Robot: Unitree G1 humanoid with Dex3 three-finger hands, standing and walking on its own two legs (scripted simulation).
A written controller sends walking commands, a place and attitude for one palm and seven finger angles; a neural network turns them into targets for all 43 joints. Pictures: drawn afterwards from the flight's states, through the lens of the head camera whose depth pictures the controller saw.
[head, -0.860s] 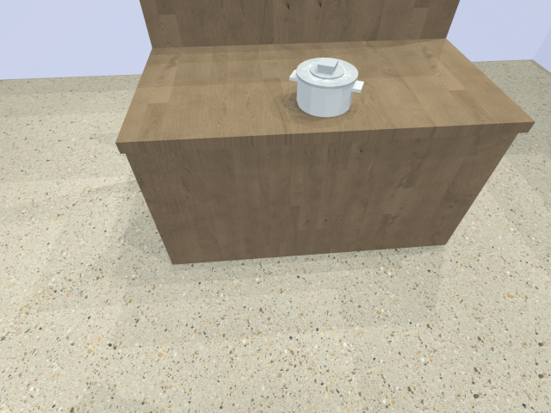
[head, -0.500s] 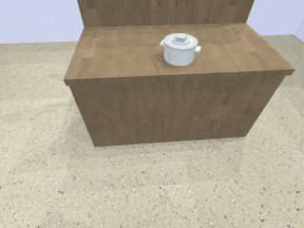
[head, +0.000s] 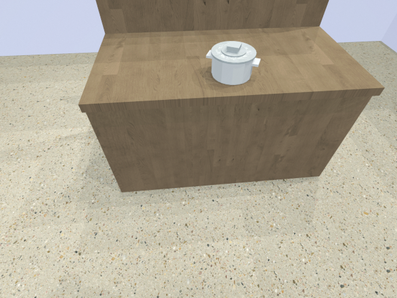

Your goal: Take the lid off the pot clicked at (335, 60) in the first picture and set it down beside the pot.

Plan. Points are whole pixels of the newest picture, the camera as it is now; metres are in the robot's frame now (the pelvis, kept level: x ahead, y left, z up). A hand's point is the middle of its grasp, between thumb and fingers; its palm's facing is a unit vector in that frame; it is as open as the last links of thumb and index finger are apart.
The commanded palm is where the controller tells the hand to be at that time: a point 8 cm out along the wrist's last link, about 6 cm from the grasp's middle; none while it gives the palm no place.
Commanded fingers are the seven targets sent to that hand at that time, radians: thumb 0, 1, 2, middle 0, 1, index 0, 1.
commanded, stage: walk to a spot facing it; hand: left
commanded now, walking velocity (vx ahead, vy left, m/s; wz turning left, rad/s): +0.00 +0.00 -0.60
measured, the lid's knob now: (234, 46) +1.01 -0.07 +0.03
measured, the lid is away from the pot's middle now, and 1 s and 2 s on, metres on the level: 0.00 0.00 0.00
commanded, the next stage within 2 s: turn to face it in 1.86 s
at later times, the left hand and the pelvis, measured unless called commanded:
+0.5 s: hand out of the picture +0.06 +0.14 -0.16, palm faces -0.17 -0.94 -0.30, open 7.4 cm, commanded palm none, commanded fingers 0.00 0.90 0.90 -0.20 -0.30 -0.20 -0.30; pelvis -0.01 -0.05 -0.01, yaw -16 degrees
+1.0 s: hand out of the picture +0.14 +0.15 -0.15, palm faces -0.41 -0.88 -0.25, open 7.4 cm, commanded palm none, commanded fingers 0.00 0.90 0.90 -0.20 -0.30 -0.20 -0.30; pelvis +0.05 -0.04 +0.00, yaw -33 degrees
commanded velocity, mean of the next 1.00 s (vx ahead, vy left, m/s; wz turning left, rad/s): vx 0.13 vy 0.00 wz -0.60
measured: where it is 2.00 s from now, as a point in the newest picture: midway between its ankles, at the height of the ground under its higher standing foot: (264, 287)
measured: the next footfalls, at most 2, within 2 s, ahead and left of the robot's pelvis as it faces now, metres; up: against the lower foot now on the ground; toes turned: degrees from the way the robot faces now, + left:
left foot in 1.08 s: +0.20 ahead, +0.04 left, +0.00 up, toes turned -40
right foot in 1.58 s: +0.23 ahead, -0.34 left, +0.00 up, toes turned -62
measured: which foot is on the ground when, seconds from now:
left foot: down 0.00-0.32, up 0.34-1.00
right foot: down 0.00-1.00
